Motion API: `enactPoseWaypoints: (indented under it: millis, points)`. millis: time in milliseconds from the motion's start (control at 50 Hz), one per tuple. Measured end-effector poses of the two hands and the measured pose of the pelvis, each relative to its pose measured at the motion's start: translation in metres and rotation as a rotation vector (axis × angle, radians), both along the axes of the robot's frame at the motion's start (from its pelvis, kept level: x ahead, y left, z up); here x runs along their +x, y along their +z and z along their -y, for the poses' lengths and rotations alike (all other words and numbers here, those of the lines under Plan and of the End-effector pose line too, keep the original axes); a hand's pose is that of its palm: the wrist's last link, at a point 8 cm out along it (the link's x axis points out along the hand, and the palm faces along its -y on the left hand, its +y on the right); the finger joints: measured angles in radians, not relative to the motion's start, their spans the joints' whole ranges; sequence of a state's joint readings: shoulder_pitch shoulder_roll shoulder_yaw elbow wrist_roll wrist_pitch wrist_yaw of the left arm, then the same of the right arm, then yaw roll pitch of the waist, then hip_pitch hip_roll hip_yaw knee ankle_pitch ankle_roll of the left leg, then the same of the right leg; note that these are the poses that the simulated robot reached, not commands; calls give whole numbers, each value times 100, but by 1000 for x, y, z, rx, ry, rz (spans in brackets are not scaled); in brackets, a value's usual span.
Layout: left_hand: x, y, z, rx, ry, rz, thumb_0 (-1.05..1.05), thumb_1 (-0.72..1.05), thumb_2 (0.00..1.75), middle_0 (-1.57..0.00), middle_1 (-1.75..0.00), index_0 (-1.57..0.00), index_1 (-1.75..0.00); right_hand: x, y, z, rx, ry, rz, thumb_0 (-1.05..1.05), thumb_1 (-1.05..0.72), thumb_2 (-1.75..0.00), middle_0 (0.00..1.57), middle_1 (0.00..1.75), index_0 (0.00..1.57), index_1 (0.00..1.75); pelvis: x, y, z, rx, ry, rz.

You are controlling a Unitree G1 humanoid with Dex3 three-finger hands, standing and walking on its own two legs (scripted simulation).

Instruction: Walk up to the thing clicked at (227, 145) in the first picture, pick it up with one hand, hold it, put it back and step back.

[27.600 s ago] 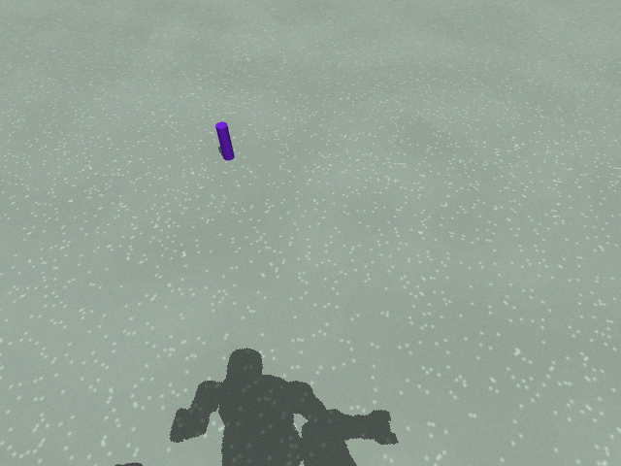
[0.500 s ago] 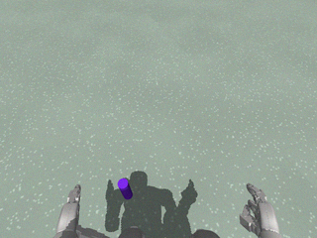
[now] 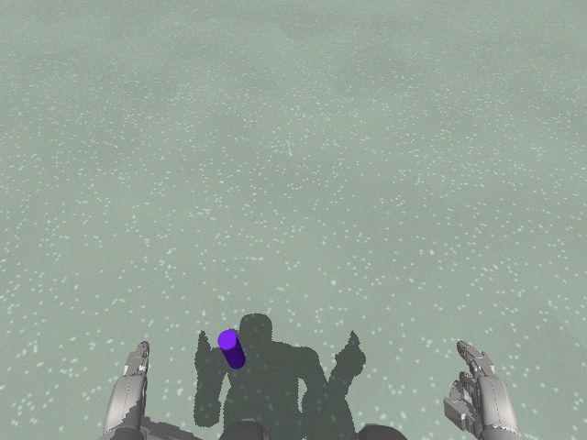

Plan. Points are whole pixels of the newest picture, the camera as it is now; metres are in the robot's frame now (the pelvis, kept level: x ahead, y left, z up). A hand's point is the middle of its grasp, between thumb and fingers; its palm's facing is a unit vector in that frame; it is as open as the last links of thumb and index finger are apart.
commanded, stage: stand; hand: left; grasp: from the side
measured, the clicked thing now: (232, 350) +0.43 +0.22 -0.63
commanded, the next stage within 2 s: none
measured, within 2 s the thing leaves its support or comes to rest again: neither
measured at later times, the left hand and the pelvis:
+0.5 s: hand (172, 410) +0.17 +0.19 -0.07, palm faces +0.03 -0.95 -0.32, open 10.3 cm; pelvis +0.00 +0.00 +0.00, yaw +0 degrees
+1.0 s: hand out of the picture +0.05 +0.26 -0.11, palm faces +0.01 -0.94 -0.35, open 7.4 cm; pelvis +0.00 +0.01 +0.05, yaw +1 degrees
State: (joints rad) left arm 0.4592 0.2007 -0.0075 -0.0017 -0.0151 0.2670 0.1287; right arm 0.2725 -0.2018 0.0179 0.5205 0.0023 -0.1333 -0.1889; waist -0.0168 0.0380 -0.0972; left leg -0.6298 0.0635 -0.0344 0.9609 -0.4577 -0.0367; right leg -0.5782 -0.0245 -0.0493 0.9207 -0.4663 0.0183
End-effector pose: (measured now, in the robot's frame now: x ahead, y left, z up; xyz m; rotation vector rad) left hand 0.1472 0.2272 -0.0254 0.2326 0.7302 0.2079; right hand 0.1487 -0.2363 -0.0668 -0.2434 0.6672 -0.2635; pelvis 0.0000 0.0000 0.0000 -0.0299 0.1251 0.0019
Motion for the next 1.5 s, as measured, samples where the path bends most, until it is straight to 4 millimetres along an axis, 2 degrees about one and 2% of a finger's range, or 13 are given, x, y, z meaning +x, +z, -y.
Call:
enactPoseWaypoints:
  millis: [160,240,340,460,540,680,820,980,1140,1500]
  points:
    - [3,-2,-1,-1,0,-8,-1,-51,8,-6,-7,-6,-6,3,0,-2,1,1,2,1,-90,-90,20,30,21,30,3,0,-1,-1,-1,-3]
    - [4,-1,-1,0,2,-7,-1,-41,17,-11,-15,-11,-14,5,0,-3,2,1,1,1,-90,-90,20,30,21,30,4,0,-2,-1,-1,-3]
    - [5,0,-2,1,1,-1,-1,-16,43,-16,-23,-16,-22,6,0,-3,2,1,-1,1,-90,-90,20,30,21,30,5,0,-2,-2,0,-2]
    - [5,-3,-3,11,-20,7,0,26,72,-19,-28,-19,-27,4,0,-2,-15,28,-19,1,-90,-90,20,30,21,30,3,1,-2,0,2,15]
    - [0,-27,-19,46,-98,-67,0,53,81,-20,-29,-20,-29,-6,-14,8,-41,143,-212,1,-90,-90,20,30,21,30,-2,8,-2,24,3,69]
    - [-37,-47,-55,51,-50,-240,1,80,88,-20,-30,-20,-30,-40,-12,34,-33,83,-372,1,-90,-90,21,30,21,30,-3,20,-6,31,3,109]
    - [-76,-50,-73,54,18,-385,1,88,89,-20,-30,-20,-30,-68,-10,41,-26,37,-479,1,-90,-90,20,30,21,30,1,33,-11,27,8,136]
    - [-101,-46,-74,40,58,-473,1,90,90,-20,-30,-20,-30,-77,-10,30,16,35,-529,1,-90,-90,20,30,21,30,-1,45,-12,28,14,167]
    - [-109,-41,-73,32,68,-502,1,90,90,-20,-30,-20,-30,-80,-8,26,38,38,-544,1,-90,-90,20,30,21,30,-6,53,-12,29,19,188]
    - [-115,-37,-75,36,81,-544,1,90,90,-20,-30,-20,-30,-97,-3,45,18,4,-603,1,-90,-90,20,30,21,30,-9,59,-7,29,18,189]
